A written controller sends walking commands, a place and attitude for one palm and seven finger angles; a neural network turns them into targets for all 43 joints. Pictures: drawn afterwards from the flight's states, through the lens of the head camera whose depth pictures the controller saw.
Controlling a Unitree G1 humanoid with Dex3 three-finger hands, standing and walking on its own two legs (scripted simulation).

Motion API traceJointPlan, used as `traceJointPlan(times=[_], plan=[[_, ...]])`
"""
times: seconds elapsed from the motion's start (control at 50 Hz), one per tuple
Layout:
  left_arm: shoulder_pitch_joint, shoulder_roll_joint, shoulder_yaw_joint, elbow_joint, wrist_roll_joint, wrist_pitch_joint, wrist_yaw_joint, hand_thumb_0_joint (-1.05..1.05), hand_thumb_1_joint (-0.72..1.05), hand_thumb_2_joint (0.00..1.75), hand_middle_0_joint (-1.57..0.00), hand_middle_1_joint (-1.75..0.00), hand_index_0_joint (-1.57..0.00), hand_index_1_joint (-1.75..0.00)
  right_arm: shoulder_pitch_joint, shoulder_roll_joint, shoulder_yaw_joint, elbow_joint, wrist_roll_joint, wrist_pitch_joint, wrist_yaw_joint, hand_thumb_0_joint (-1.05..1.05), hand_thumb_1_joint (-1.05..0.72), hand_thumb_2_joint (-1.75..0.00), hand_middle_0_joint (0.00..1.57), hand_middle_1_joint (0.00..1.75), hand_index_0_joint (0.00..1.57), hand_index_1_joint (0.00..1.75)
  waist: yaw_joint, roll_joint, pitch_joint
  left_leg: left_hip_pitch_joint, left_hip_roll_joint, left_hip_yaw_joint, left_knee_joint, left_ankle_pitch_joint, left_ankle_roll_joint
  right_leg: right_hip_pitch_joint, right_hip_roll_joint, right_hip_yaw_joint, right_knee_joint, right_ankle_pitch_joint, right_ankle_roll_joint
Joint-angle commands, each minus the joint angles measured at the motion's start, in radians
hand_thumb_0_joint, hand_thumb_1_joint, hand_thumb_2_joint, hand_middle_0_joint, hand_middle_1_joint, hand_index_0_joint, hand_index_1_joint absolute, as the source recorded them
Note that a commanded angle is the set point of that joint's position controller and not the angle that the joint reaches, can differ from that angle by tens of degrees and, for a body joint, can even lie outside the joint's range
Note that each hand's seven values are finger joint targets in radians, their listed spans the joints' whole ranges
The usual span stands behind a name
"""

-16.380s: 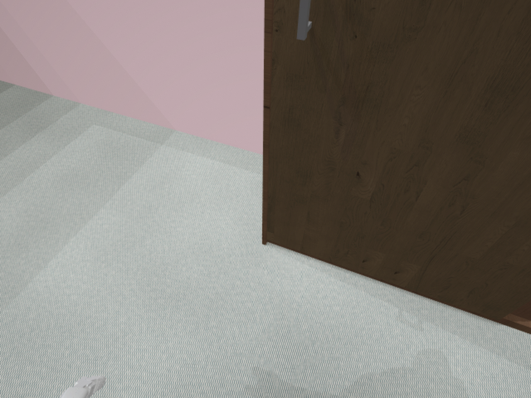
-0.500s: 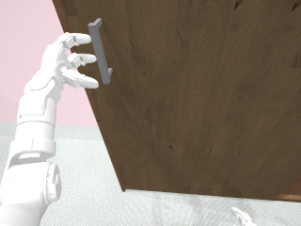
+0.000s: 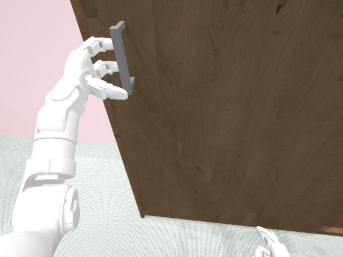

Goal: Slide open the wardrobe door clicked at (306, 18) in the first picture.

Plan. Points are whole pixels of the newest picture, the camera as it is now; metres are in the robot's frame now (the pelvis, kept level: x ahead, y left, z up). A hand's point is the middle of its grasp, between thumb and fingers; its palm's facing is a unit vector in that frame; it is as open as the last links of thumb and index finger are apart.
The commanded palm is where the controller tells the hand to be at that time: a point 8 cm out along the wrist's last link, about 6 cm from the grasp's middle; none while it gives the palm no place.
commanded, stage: slide the fingers in behind the handle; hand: left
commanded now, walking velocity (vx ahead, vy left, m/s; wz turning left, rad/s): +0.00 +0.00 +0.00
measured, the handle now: (124, 59) +0.48 +0.14 +0.25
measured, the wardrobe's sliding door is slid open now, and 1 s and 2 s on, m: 0.00 0.00 0.00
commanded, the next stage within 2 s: grip the handle and tug to test in 1.02 s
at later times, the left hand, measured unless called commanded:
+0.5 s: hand (125, 72) +0.42 +0.12 +0.26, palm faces -0.04 -1.00 -0.01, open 14.0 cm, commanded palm +0.40 +0.17 +0.26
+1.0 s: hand (128, 71) +0.42 +0.12 +0.26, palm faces -0.04 -1.00 -0.02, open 14.0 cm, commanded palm +0.40 +0.17 +0.26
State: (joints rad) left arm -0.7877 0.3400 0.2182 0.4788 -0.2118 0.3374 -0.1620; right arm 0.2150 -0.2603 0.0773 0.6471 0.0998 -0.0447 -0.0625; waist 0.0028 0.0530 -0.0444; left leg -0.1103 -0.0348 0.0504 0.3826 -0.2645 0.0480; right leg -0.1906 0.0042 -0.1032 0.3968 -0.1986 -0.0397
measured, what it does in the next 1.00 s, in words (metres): stands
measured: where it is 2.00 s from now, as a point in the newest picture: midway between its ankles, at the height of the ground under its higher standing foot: outside the picture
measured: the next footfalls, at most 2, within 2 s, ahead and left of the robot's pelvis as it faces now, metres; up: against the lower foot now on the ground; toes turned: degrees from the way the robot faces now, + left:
none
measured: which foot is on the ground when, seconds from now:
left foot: down 0.00-1.00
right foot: down 0.00-1.00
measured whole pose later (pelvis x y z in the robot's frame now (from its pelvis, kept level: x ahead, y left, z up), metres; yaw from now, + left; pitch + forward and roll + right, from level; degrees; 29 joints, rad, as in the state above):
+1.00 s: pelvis +0.00 -0.01 +0.00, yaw -1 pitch -1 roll +0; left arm -0.82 0.29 0.18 0.48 -0.19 0.36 -0.09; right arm 0.21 -0.25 0.07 0.65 0.09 -0.02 -0.06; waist -0.01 0.05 -0.04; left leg -0.10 -0.03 0.06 0.37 -0.26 0.04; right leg -0.18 0.01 -0.10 0.39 -0.19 -0.05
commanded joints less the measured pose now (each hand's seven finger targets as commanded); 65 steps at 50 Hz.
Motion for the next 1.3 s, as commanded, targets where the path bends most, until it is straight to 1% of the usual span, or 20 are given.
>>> traceJointPlan(times=[0.0, 0.08, 0.12, 0.2, 0.24, 0.3, 0.34, 0.38, 0.62, 0.66, 0.8, 0.86, 0.92, 0.94, 1.0, 1.04, 1.1, 1.16, 1.2, 1.28], plan=[[-0.491, 0.189, 0.042, -0.219, -0.006, -0.052, 0.01, 0.0, -0.5, 0.3, -0.3, -1.2, -0.3, -1.2, -0.125, -0.115, -0.049, -0.144, -0.003, -0.049, -0.008, 0.0, -0.9, -0.9, 0.2, 0.3, 0.2, 0.3, -0.005, -0.063, -0.263, 0.048, 0.042, -0.089, -0.027, 0.317, -0.01, 0.111, -0.029, 0.075, -0.016, 0.276, -0.009], [-0.563, 0.166, 0.019, -0.22, -0.006, -0.045, 0.018, 0.0, -0.5, 0.3, -0.3, -1.2, -0.3, -1.2, -0.119, -0.111, -0.049, -0.136, -0.002, -0.052, -0.013, 0.0, -0.9, -0.9, 0.2, 0.3, 0.2, 0.3, -0.024, -0.049, -0.268, 0.051, 0.039, -0.09, -0.026, 0.297, -0.009, 0.099, -0.028, 0.077, -0.018, 0.261, -0.008], [-0.561, 0.18, 0.033, -0.28, -0.005, -0.061, 0.023, 0.0, -0.5, 0.3, -0.3, -1.2, -0.3, -1.2, -0.128, -0.108, -0.049, -0.147, -0.007, -0.055, -0.01, 0.0, -0.9, -0.9, 0.2, 0.3, 0.2, 0.3, -0.008, -0.008, -0.329, 0.086, 0.036, -0.089, -0.02, 0.349, -0.012, 0.131, -0.029, 0.082, -0.011, 0.299, -0.012], [-0.497, 0.154, 0.029, -0.243, -0.005, -0.054, 0.034, 0.0, -0.5, 0.3, -0.3, -1.2, -0.3, -1.2, -0.126, -0.107, -0.049, -0.139, -0.009, -0.049, -0.005, 0.0, -0.9, -0.9, 0.2, 0.3, 0.2, 0.3, 0.0, -0.05, -0.294, 0.072, 0.044, -0.089, -0.024, 0.367, -0.019, 0.129, -0.024, 0.073, -0.009, 0.307, -0.011], [-0.536, 0.119, 0.002, -0.259, -0.005, -0.047, 0.043, 0.0, -0.5, 0.3, -0.3, -1.2, -0.3, -1.2, -0.125, -0.105, -0.049, -0.139, -0.008, -0.049, -0.005, 0.0, -0.9, -0.9, 0.2, 0.3, 0.2, 0.3, -0.013, -0.066, -0.287, 0.07, 0.043, -0.086, -0.025, 0.355, -0.014, 0.12, -0.024, 0.074, -0.01, 0.308, -0.007], [-0.476, 0.19, 0.066, -0.228, 0.006, -0.029, 0.062, 0.0, -0.5, 0.3, -0.3, -1.2, -0.3, -1.2, -0.128, -0.11, -0.049, -0.14, -0.009, -0.036, -0.002, 0.0, -0.9, -0.9, 0.2, 0.3, 0.2, 0.3, 0.013, -0.058, -0.277, 0.041, 0.04, -0.082, -0.033, 0.338, -0.015, 0.143, -0.027, 0.079, -0.014, 0.295, -0.009], [-0.526, 0.13, 0.017, -0.271, 0.011, -0.033, 0.068, 0.0, -0.5, 0.3, -0.3, -1.2, -0.3, -1.2, -0.133, -0.098, -0.048, -0.147, -0.01, -0.036, -0.001, 0.0, -0.9, -0.9, 0.2, 0.3, 0.2, 0.3, -0.004, -0.044, -0.289, 0.056, 0.04, -0.077, -0.028, 0.354, -0.014, 0.141, -0.028, 0.079, -0.01, 0.315, -0.008], [-0.508, 0.141, 0.029, -0.259, 0.008, -0.028, 0.071, 0.0, -0.5, 0.3, -0.3, -1.2, -0.3, -1.2, -0.13, -0.101, -0.047, -0.145, -0.01, -0.031, -0.001, 0.0, -0.9, -0.9, 0.2, 0.3, 0.2, 0.3, -0.005, -0.091, -0.291, 0.048, 0.041, -0.075, -0.028, 0.347, -0.01, 0.152, -0.026, 0.079, -0.01, 0.323, -0.004], [-0.534, 0.159, 0.036, -0.232, 0.009, -0.027, 0.073, 0.0, -0.5, 0.3, -0.3, -1.2, -0.3, -1.2, -0.135, -0.099, -0.046, -0.147, -0.009, -0.021, -0.007, 0.0, -0.9, -0.9, 0.2, 0.3, 0.2, 0.3, -0.009, -0.076, -0.28, 0.035, 0.035, -0.071, -0.033, 0.295, -0.001, 0.153, -0.03, 0.089, -0.025, 0.289, -0.001], [-0.557, 0.131, 0.006, -0.234, 0.009, -0.032, 0.068, 0.0, -0.5, 0.3, -0.3, -1.2, -0.3, -1.2, -0.135, -0.097, -0.045, -0.147, -0.006, -0.024, -0.008, 0.0, -0.9, -0.9, 0.2, 0.3, 0.2, 0.3, -0.02, -0.076, -0.278, 0.04, 0.035, -0.069, -0.029, 0.29, 0.001, 0.143, -0.029, 0.09, -0.026, 0.288, 0.0], [-0.515, 0.154, 0.034, -0.196, 0.006, -0.041, 0.066, 0.0, -0.5, 0.3, -0.3, -1.2, -0.3, -1.2, -0.131, -0.102, -0.049, -0.145, -0.008, -0.026, -0.007, 0.0, -0.9, -0.9, 0.2, 0.3, 0.2, 0.3, -0.002, -0.07, -0.283, 0.036, 0.034, -0.07, -0.031, 0.303, 0.0, 0.157, -0.029, 0.09, -0.024, 0.3, -0.002], [-0.565, 0.125, 0.003, -0.198, 0.01, -0.04, 0.068, 0.0, -0.5, 0.3, -0.3, -1.2, -0.3, -1.2, -0.121, -0.099, -0.047, -0.14, -0.006, -0.028, -0.008, 0.0, -0.9, -0.9, 0.2, 0.3, 0.2, 0.3, -0.021, -0.075, -0.269, 0.037, 0.035, -0.072, -0.031, 0.285, 0.002, 0.132, -0.027, 0.089, -0.029, 0.281, 0.0], [-0.578, 0.145, 0.018, -0.249, 0.012, -0.054, 0.074, 0.0, -0.5, 0.3, -0.3, -1.2, -0.3, -1.2, -0.125, -0.1, -0.049, -0.148, -0.009, -0.029, -0.006, 0.0, -0.9, -0.9, 0.2, 0.3, 0.2, 0.3, -0.01, -0.048, -0.311, 0.055, 0.035, -0.076, -0.033, 0.317, -0.002, 0.159, -0.028, 0.088, -0.022, 0.3, -0.005], [-0.571, 0.113, -0.001, -0.273, 0.009, -0.059, 0.072, 0.0, -0.5, 0.3, -0.3, -1.2, -0.3, -1.2, -0.132, -0.095, -0.048, -0.155, -0.01, -0.034, -0.004, 0.0, -0.9, -0.9, 0.2, 0.3, 0.2, 0.3, -0.009, -0.039, -0.329, 0.07, 0.033, -0.073, -0.028, 0.338, -0.002, 0.166, -0.028, 0.09, -0.016, 0.324, -0.006], [-0.497, 0.139, 0.029, -0.197, 0.007, -0.043, 0.072, 0.0, -0.5, 0.3, -0.3, -1.2, -0.3, -1.2, -0.129, -0.101, -0.05, -0.145, -0.008, -0.025, -0.004, 0.0, -0.9, -0.9, 0.2, 0.3, 0.2, 0.3, -0.002, -0.088, -0.274, 0.04, 0.038, -0.07, -0.033, 0.31, 0.0, 0.153, -0.024, 0.087, -0.026, 0.302, -0.001], [-0.547, 0.133, 0.014, -0.222, 0.01, -0.043, 0.074, 0.0, -0.5, 0.3, -0.3, -1.2, -0.3, -1.2, -0.125, -0.102, -0.049, -0.145, -0.008, -0.025, -0.006, 0.0, -0.9, -0.9, 0.2, 0.3, 0.2, 0.3, -0.014, -0.1, -0.274, 0.031, 0.036, -0.068, -0.036, 0.293, 0.005, 0.154, -0.027, 0.091, -0.03, 0.295, 0.003], [-0.531, 0.154, 0.03, -0.226, 0.014, -0.043, 0.074, 0.0, -0.5, 0.3, -0.3, -1.2, -0.3, -1.2, -0.127, -0.102, -0.05, -0.147, -0.009, -0.024, -0.006, 0.0, -0.9, -0.9, 0.2, 0.3, 0.2, 0.3, -0.003, -0.059, -0.284, 0.041, 0.035, -0.065, -0.034, 0.308, 0.002, 0.16, -0.027, 0.091, -0.027, 0.305, -0.001], [-0.527, 0.118, 0.007, -0.263, 0.009, -0.047, 0.067, 0.0, -0.36, 0.36, -0.32, -1.22, -0.32, -1.22, -0.133, -0.095, -0.047, -0.155, -0.009, -0.027, -0.004, 0.0, -0.9, -0.9, 0.2, 0.3, 0.2, 0.3, -0.008, -0.06, -0.303, 0.058, 0.035, -0.065, -0.028, 0.338, 0.001, 0.166, -0.025, 0.09, -0.018, 0.337, -0.003], [-0.474, 0.164, 0.048, -0.215, 0.008, -0.035, 0.064, 0.0, -0.27, 0.4, -0.32, -1.23, -0.32, -1.23, -0.13, -0.102, -0.05, -0.15, -0.008, -0.019, -0.005, 0.0, -0.9, -0.9, 0.2, 0.3, 0.2, 0.3, 0.002, -0.078, -0.281, 0.04, 0.035, -0.061, -0.031, 0.324, 0.001, 0.168, -0.025, 0.09, -0.026, 0.328, 0.0], [-0.521, 0.167, 0.036, -0.226, 0.011, -0.029, 0.061, 0.0, -0.08, 0.48, -0.35, -1.26, -0.35, -1.26, -0.13, -0.102, -0.048, -0.151, -0.005, -0.02, -0.007, 0.0, -0.9, -0.9, 0.2, 0.3, 0.2, 0.3, -0.01, -0.074, -0.273, 0.024, 0.034, -0.064, -0.036, 0.279, 0.003, 0.157, -0.027, 0.093, -0.033, 0.286, 0.002]])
